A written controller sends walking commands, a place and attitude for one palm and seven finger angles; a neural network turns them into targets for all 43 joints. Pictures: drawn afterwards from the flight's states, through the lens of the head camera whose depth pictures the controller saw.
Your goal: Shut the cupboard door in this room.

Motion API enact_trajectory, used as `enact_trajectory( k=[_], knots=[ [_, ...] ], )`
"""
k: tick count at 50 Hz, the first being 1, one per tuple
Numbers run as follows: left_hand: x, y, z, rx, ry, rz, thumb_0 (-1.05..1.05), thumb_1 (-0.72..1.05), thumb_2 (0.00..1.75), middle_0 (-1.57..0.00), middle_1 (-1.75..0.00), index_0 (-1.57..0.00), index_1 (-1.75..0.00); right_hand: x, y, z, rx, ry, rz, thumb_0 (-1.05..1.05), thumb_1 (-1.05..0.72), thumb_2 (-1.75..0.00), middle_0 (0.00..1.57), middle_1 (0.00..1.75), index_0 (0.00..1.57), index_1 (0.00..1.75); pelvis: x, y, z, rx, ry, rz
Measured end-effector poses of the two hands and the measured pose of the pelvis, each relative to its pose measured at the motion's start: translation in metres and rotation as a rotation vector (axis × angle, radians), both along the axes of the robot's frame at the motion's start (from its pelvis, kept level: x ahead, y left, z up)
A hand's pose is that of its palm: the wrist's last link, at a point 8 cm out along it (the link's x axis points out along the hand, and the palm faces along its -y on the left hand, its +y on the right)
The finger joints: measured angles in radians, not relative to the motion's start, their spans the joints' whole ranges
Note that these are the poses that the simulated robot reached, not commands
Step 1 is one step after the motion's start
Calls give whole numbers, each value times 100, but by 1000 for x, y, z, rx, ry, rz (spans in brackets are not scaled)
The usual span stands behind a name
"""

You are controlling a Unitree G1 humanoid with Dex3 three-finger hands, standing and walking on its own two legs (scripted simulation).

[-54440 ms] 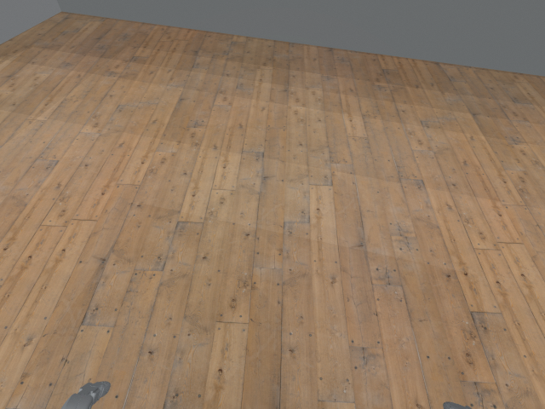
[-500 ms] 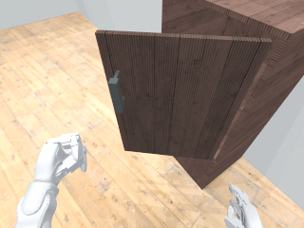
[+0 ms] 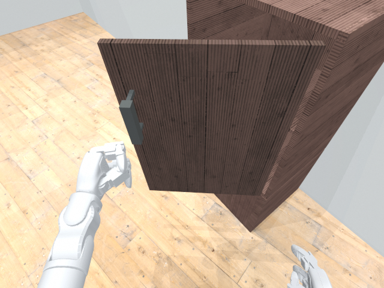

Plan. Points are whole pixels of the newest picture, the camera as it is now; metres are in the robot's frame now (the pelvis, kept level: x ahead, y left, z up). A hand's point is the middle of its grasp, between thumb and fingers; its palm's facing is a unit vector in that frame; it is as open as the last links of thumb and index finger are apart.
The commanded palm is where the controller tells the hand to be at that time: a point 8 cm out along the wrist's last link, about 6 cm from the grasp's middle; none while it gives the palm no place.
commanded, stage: bring the fist close to the handle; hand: left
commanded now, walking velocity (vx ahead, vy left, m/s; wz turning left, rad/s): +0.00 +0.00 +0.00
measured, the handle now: (134, 117) +0.47 +0.16 +0.09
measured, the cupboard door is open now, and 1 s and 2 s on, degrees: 48 48 30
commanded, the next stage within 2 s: push the door shut along its arc in 0.72 s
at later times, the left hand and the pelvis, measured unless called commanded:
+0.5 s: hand (142, 146) +0.38 +0.13 +0.09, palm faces +0.00 -1.00 -0.02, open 3.1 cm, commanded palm +0.35 +0.18 +0.09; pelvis +0.00 +0.00 +0.00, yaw -2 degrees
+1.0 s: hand (141, 144) +0.38 +0.13 +0.09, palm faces -0.06 -1.00 -0.05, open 3.1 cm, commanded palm +0.37 +0.18 +0.09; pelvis -0.01 +0.00 +0.00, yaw -1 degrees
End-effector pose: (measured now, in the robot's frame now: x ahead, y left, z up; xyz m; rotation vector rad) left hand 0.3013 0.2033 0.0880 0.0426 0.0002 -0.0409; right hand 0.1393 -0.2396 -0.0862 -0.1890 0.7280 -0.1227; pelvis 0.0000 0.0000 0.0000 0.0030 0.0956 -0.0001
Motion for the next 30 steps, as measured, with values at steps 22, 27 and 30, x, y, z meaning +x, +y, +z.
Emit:
enact_trajectory(
  k=[22,27,30],
  knots=[
    [57,-31,-2,-23,9,13,2,90,90,-130,-150,-130,-150,-26,-6,-10,16,123,-58,1,-91,-89,20,30,20,30,0,-2,1,9,19,-22],
    [57,-18,8,-12,-43,52,2,90,90,-130,-150,-129,-150,-37,-9,-11,21,152,-78,1,-91,-90,20,30,20,30,2,-4,3,9,18,-31],
    [53,-9,9,-3,-41,55,2,90,90,-130,-150,-129,-150,-40,-11,-12,21,167,-80,1,-91,-90,20,30,20,30,2,-4,3,6,14,-28]
  ],
)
